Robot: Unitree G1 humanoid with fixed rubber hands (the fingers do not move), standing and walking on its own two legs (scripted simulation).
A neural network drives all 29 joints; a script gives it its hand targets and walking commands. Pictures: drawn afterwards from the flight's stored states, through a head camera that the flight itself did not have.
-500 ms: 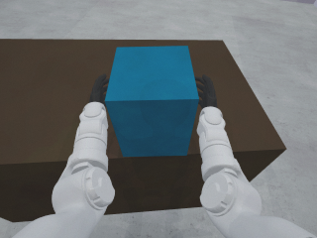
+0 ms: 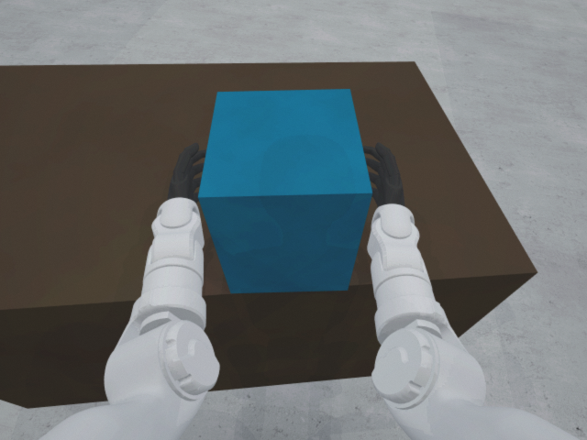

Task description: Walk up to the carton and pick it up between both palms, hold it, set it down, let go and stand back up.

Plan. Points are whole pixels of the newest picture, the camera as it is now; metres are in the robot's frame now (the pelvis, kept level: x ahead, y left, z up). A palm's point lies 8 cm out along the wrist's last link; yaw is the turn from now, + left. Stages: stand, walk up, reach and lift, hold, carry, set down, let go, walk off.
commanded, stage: set down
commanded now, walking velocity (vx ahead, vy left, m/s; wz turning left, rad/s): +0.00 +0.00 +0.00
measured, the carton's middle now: (286, 197) +0.45 +0.05 +0.04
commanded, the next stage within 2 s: none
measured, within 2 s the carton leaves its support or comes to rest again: neither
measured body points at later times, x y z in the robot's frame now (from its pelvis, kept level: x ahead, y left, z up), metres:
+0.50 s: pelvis -0.01 +0.00 +0.00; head +0.04 +0.02 +0.45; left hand +0.41 +0.19 +0.08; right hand +0.43 -0.10 +0.09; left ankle +0.01 +0.11 -0.75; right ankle -0.03 -0.09 -0.75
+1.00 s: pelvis -0.02 +0.01 -0.01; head +0.03 +0.02 +0.44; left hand +0.43 +0.21 +0.08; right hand +0.44 -0.10 +0.08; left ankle +0.01 +0.11 -0.75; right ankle -0.03 -0.09 -0.75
